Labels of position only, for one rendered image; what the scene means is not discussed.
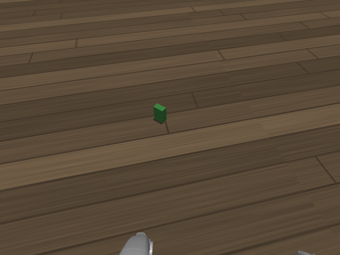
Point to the carton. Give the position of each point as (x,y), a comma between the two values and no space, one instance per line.
(160,113)

